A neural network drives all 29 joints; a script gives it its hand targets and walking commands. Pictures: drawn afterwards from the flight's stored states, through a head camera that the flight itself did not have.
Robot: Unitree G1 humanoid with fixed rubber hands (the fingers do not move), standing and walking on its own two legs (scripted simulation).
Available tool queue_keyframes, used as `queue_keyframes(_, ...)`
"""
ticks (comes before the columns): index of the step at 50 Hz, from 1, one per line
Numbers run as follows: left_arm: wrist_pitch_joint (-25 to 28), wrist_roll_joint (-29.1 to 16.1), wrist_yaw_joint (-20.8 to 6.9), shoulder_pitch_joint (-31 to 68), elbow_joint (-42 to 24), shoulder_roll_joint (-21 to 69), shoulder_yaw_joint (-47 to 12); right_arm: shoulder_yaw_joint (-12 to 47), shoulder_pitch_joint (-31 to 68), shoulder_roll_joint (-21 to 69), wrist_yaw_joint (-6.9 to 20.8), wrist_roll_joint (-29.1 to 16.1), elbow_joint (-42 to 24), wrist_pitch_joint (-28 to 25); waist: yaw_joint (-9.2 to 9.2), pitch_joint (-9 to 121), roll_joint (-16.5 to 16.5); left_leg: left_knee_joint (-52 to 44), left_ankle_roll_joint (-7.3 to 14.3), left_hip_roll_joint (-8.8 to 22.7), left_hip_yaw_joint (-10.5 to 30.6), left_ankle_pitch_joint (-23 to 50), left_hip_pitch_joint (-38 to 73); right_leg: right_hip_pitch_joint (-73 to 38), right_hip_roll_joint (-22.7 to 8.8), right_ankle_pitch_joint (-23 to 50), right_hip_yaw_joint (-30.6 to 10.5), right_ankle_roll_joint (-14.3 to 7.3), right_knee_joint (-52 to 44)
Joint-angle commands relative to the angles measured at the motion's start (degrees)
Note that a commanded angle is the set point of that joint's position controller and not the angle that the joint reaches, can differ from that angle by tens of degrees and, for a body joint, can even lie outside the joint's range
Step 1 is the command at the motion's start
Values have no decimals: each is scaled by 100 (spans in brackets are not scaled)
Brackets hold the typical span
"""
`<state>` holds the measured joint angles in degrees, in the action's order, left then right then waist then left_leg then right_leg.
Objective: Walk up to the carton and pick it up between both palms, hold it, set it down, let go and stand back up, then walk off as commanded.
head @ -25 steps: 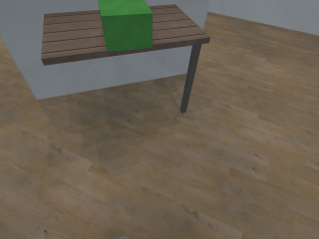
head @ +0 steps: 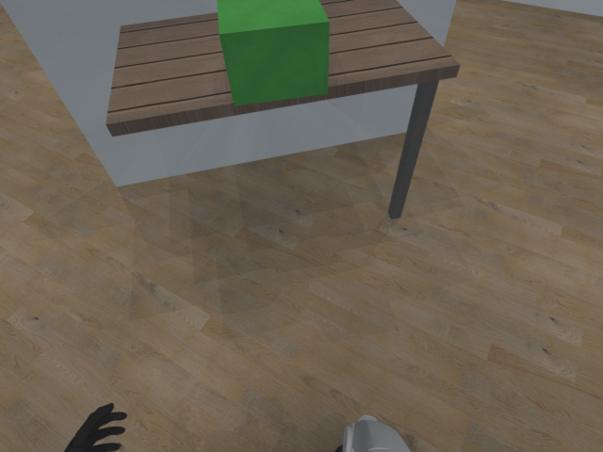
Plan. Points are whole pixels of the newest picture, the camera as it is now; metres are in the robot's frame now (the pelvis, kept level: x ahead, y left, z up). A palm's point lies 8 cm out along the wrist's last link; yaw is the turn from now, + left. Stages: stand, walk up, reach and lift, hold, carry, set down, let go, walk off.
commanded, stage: walk up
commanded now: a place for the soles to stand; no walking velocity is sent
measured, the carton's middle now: (272, 44) +1.00 +0.06 +0.03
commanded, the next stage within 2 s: none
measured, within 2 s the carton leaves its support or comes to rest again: neither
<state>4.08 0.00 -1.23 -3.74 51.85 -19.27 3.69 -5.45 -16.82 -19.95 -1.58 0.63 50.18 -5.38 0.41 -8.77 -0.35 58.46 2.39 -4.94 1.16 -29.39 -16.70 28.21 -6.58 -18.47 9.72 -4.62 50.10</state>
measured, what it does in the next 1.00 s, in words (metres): walks ahead: left foot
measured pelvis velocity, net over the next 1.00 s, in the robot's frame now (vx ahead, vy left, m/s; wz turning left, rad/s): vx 0.14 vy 0.05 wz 0.19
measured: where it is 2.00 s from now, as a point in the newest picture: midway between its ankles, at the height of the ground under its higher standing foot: outside the picture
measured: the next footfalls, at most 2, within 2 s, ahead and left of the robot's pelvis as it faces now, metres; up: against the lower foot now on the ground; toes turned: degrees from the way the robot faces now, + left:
left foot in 0.54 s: +0.19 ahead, +0.19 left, +0.00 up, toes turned +9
right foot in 1.12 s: +0.28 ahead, -0.08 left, +0.00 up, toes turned +3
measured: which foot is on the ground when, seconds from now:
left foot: up 0.00-0.52, down 0.54-1.00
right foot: down 0.00-0.56, up 0.58-1.00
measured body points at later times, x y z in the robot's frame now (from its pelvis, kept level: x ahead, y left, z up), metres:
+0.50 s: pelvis +0.09 +0.03 +0.01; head +0.11 +0.04 +0.46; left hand +0.13 +0.33 -0.11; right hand +0.17 -0.28 -0.10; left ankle +0.12 +0.18 -0.67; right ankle +0.09 -0.07 -0.70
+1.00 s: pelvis +0.14 +0.05 +0.00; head +0.16 +0.07 +0.45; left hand +0.21 +0.36 -0.12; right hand +0.25 -0.27 -0.09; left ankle +0.15 +0.19 -0.69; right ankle +0.24 -0.05 -0.65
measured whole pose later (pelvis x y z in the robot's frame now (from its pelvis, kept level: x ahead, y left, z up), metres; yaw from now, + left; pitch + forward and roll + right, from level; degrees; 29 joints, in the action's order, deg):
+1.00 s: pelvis +0.14 +0.05 +0.00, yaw +11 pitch -4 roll +3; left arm -2.2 0.0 -1.7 -6.3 50.3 -21.0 4.7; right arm -5.3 -17.7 -20.0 -5.3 1.2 50.8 -7.0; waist 0.5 -7.3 6.4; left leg 46.6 0.8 -3.1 0.7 -22.4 -20.7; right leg 35.4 -7.0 -24.8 2.5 -0.7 66.8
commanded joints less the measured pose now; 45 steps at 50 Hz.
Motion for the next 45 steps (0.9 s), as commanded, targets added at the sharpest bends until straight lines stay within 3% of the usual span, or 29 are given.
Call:
queue_keyframes(1,183,109,129,-516,-332,-1867,557,-222,-134,-1485,90,-96,-1,148,-328,549,825,1750,-102,662,377,1077,-2261,-1843,-1719,-2032,-2926,387,-4067)
queue_keyframes(2,215,105,96,-487,-479,-1662,528,-169,-322,-1430,121,-128,-95,162,-243,430,858,1626,-114,745,340,1287,-2131,-1706,-1462,-1603,-2377,125,-3994)
queue_keyframes(5,215,82,74,-503,-466,-1671,527,-220,-118,-1337,189,-27,-66,241,-211,-154,709,1363,-237,772,341,1561,-2005,-1310,-1261,-1279,-1604,260,-4091)
queue_keyframes(7,196,63,69,-704,-564,-1937,520,-319,-313,-1489,202,-18,82,339,-230,53,997,1276,-246,759,181,1700,-1668,-1149,-1308,-1954,-1623,555,-4366)
queue_keyframes(8,187,41,77,-641,-575,-1791,537,-375,-248,-1544,217,-37,-27,363,-129,-220,646,1280,-323,798,303,1832,-1731,-1147,-1171,-1891,-1566,656,-4428)
queue_keyframes(9,159,100,58,-748,-664,-1957,560,-307,-268,-1427,241,-73,-76,373,-217,-86,1169,1239,-295,674,153,1760,-1956,-1366,-1315,-2178,-1490,552,-4497)
queue_keyframes(10,203,117,51,-883,-671,-1903,544,-326,-122,-1388,223,-5,-94,377,-318,-232,765,1178,-332,875,350,1853,-2142,-1320,-1481,-2223,-1739,509,-4489)
queue_keyframes(12,203,97,29,-751,-615,-1902,522,-312,-122,-1494,215,-22,16,418,-189,-318,884,1110,-363,864,263,2023,-2102,-1420,-1328,-1689,-1411,774,-4441)
queue_keyframes(13,205,110,15,-816,-648,-1892,575,-316,-173,-1433,197,-60,-52,405,-225,-253,1150,846,-288,887,282,2040,-2141,-1573,-1233,-1346,-1154,644,-4233)
queue_keyframes(14,161,106,22,-892,-599,-1720,493,-321,1,-1494,206,1,-83,348,-252,-260,906,742,-404,952,22,2056,-1992,-1609,-1055,-1325,-921,416,-4107)
queue_keyframes(17,130,154,13,-1197,-611,-1884,612,-312,249,-1467,226,-30,-134,340,-422,69,617,343,-299,1062,-60,1655,-2214,-2255,-1318,-1370,-1267,-6,-3907)
queue_keyframes(21,76,139,20,-1721,-591,-1852,656,-187,608,-1310,184,29,-422,160,-719,314,845,-820,-243,1182,-372,734,-2511,-3250,-1589,1240,-1128,-599,-2813)
queue_keyframes(23,7,186,31,-1426,-739,-2070,600,-189,479,-1371,159,23,-586,61,-586,696,1040,-1357,-188,1093,-442,62,-1791,-2954,-1831,2295,-1047,-875,-2185)
queue_keyframes(24,-58,203,15,-935,-808,-2110,598,-229,-25,-1399,106,36,-379,-35,-164,889,1011,-2154,-67,1022,-343,342,-922,-2501,-1711,2564,-808,-699,-1576)
queue_keyframes(25,-94,168,13,-516,-827,-1873,549,-397,-1142,-1490,20,87,34,-109,471,1451,292,-2716,43,733,-427,1041,695,-1759,-1288,2600,-254,-462,-143)
queue_keyframes(26,-158,152,-40,-740,-882,-1371,362,-574,-1736,-1964,-56,116,257,-182,737,1661,-1185,-2892,82,440,-116,1116,1824,-632,-711,1624,-158,-224,1446)
queue_keyframes(27,-184,164,-71,-646,-1030,-895,190,-745,-2026,-2332,-187,102,275,-188,743,1491,-2013,-3219,180,1811,2293,2361,2270,720,192,-858,-377,232,2499)
queue_keyframes(28,-275,43,-42,-744,-992,-1180,220,-651,-1724,-2418,-219,-22,97,-176,580,1490,-1510,-3711,367,2431,3714,2971,2286,1285,569,-1321,-833,336,2433)
queue_keyframes(29,-343,40,-2,-451,-973,-1609,417,-582,-1329,-2328,-223,-105,-23,-146,578,1423,-1175,-3979,767,2482,4172,2438,2115,1327,358,-1150,-1054,388,2587)
queue_keyframes(30,-328,54,-11,-103,-930,-1794,461,-525,-1223,-2461,-248,-87,-2,-159,615,1190,-990,-3802,883,2329,3830,2676,2026,1458,244,-1028,-1224,455,2695)
queue_keyframes(31,-320,12,-21,-248,-909,-1748,402,-493,-1037,-2230,-274,-62,-127,-163,423,1059,-936,-3244,740,2138,2851,3750,1903,1508,41,-813,-1135,349,2494)
queue_keyframes(33,-426,54,-43,-336,-800,-1524,395,-489,-1424,-1909,-369,-77,-99,-189,470,1137,-372,-3024,445,2112,2389,4809,1846,1562,99,-546,-1427,335,2586)
queue_keyframes(35,-440,102,-65,-498,-670,-1402,457,-417,-1329,-1802,-415,-25,-137,-216,353,1293,-415,-2632,773,1965,2179,5103,1942,1559,80,-576,-1509,314,2530)
queue_keyframes(37,-494,170,-102,-212,-771,-1363,417,-449,-1529,-1944,-469,9,-130,-292,393,1370,312,-2545,910,2140,2474,4726,1768,1568,24,-694,-1591,359,2324)
queue_keyframes(38,-536,153,-111,-215,-801,-1227,422,-397,-1490,-2051,-511,38,-122,-317,293,1287,-128,-2637,927,2270,2572,4864,1504,1622,-34,-642,-1651,338,2364)
queue_keyframes(40,-549,208,-102,-198,-814,-1362,423,-420,-1097,-2011,-560,-12,-135,-353,174,864,417,-2744,811,2259,2513,4833,777,1609,-150,-329,-1744,413,1990)
queue_keyframes(42,-602,152,-102,-241,-752,-1330,445,-432,-961,-2057,-521,52,-159,-367,179,1232,-297,-2839,1044,2256,2397,4111,1006,1468,-211,-337,-1597,283,1824)
queue_keyframes(44,-627,291,-98,-122,-830,-1405,467,-454,-884,-1901,-603,96,-51,-354,243,746,251,-2729,945,2281,2744,3830,919,1863,-225,-166,-1783,404,1715)
queue_keyframes(45,-624,229,-91,-51,-754,-1372,478,-388,-817,-1921,-580,118,-99,-372,219,911,-117,-2880,1093,2351,2876,3523,1073,1887,-217,-319,-1682,416,1779)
